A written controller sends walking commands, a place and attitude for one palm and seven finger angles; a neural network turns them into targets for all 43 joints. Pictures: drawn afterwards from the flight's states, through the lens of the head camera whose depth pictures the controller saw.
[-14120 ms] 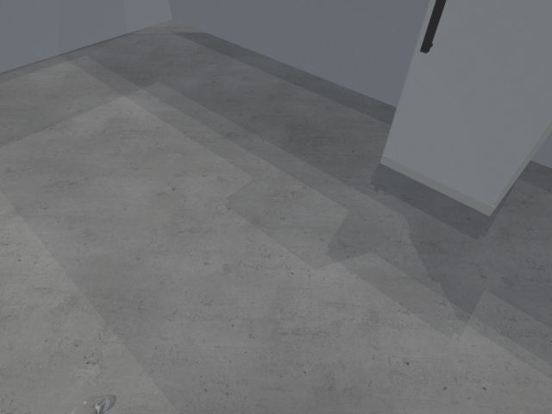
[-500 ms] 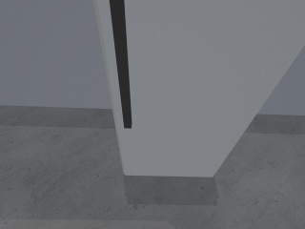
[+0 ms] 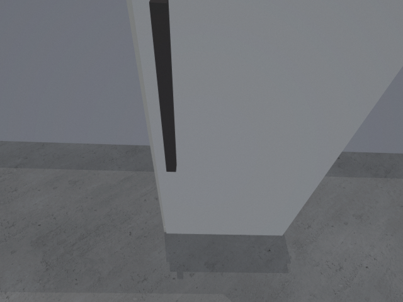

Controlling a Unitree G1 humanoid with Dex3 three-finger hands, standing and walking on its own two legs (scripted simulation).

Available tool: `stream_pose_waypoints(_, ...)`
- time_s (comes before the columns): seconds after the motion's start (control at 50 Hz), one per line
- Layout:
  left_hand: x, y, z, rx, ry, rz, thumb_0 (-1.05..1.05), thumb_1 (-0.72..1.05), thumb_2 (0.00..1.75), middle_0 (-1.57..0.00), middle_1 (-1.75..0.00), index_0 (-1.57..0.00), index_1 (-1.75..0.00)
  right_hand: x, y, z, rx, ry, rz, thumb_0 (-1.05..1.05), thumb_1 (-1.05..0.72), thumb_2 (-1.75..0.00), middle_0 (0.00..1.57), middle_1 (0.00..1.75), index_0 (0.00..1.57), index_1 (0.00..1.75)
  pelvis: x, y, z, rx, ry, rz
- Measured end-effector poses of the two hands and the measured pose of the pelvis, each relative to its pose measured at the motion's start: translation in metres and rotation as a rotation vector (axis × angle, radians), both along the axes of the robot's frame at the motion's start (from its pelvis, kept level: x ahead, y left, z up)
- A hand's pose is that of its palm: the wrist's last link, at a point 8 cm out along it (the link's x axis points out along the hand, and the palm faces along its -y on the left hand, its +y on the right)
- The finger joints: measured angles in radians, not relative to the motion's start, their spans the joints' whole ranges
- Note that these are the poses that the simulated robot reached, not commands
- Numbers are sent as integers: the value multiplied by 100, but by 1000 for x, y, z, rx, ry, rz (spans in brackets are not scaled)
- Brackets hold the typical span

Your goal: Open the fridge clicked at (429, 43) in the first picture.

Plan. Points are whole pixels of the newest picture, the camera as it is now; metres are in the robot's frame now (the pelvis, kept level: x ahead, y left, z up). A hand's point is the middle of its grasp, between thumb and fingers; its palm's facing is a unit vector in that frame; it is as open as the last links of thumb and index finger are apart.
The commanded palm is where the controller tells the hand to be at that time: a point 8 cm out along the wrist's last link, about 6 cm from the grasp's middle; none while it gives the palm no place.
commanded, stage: look again from close up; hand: left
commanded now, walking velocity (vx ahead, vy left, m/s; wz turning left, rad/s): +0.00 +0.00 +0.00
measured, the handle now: (168, 102) +0.51 +0.12 +0.13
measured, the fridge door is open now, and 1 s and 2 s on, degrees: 0 0 0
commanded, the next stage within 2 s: raise the hand to about handle height in 0.50 s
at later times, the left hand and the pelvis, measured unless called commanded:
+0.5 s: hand out of the picture +0.00 +0.20 -0.18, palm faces +0.01 -0.97 -0.23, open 7.3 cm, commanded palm none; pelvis +0.01 +0.00 +0.00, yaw +0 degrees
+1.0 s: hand (106, 289) +0.15 +0.19 -0.05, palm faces +0.08 -1.00 -0.02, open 8.4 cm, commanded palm +0.12 +0.26 -0.03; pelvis -0.03 -0.04 -0.07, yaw +2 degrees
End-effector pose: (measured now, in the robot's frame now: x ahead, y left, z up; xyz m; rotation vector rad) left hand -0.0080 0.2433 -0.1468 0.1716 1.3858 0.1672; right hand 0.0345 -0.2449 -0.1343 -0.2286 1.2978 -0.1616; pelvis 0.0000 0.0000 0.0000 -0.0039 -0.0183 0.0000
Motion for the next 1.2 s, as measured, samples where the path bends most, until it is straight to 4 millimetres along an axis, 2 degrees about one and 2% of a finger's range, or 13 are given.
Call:
stream_pose_waypoints(0.62,7,5,1,20,10,-8,0,91,90,-20,-30,-20,-30,8,0,-1,-1,1,-1,0,-91,-90,20,30,20,30,7,2,-1,0,10,-1)
stream_pose_waypoints(0.64,18,6,6,20,-53,49,0,91,90,-20,-30,-21,-30,11,0,1,-1,-35,-5,0,-91,-90,20,30,20,30,6,2,-2,-1,12,5)
stream_pose_waypoints(0.66,37,8,18,31,-185,77,1,90,90,-20,-31,-21,-30,16,0,4,-5,-97,5,1,-91,-90,20,30,20,30,4,1,-3,4,11,4)
stream_pose_waypoints(0.78,156,5,134,94,-1000,51,1,85,87,-20,-34,-21,-33,56,-1,11,27,-427,60,1,-91,-90,20,30,20,30,-11,-5,-15,35,17,50)
stream_pose_waypoints(0.82,177,3,161,76,-1200,10,1,82,86,-20,-36,-21,-35,71,-3,11,39,-504,68,1,-90,-90,21,30,20,30,-16,-9,-21,21,42,50)
stream_pose_waypoints(0.86,185,1,171,40,-1345,-45,1,79,84,-20,-38,-21,-38,85,-8,14,43,-575,69,1,-90,-90,21,30,20,30,-20,-16,-31,16,85,35)
stream_pose_waypoints(0.9,181,-1,163,-8,-1423,-114,0,75,83,-21,-41,-21,-40,99,-15,16,37,-637,79,1,-90,-90,21,30,20,30,-24,-25,-43,14,120,25)
stream_pose_waypoints(0.94,168,-1,140,-60,-1396,-147,0,70,81,-21,-43,-22,-43,110,-24,19,21,-683,104,1,-90,-90,21,30,20,30,-29,-32,-54,10,139,25)
stream_pose_waypoints(1.0,136,2,102,-115,-1256,-97,0,64,78,-22,-48,-23,-47,126,-37,24,-20,-727,147,1,-90,-90,21,30,20,30,-31,-40,-66,-2,157,34)
stream_pose_waypoints(1.04,114,6,91,-98,-1199,-41,1,59,76,-22,-51,-23,-50,135,-43,27,-49,-742,175,1,-90,-90,21,30,20,30,-30,-43,-70,-13,164,43)
stream_pose_waypoints(1.08,99,11,98,-35,-1218,-2,1,54,74,-22,-54,-23,-53,141,-45,27,-71,-747,198,1,-90,-90,20,30,20,30,-27,-45,-72,-25,165,54)
stream_pose_waypoints(1.12,96,15,116,39,-1306,5,1,49,72,-23,-57,-24,-56,146,-43,24,-80,-743,222,1,-90,-90,20,30,20,30,-25,-47,-73,-37,165,66)
stream_pose_waypoints(1.2,118,17,150,81,-1487,-74,1,40,68,-23,-63,-24,-62,149,-32,10,-52,-721,243,1,-90,-90,20,30,20,30,-23,-48,-76,-58,167,82)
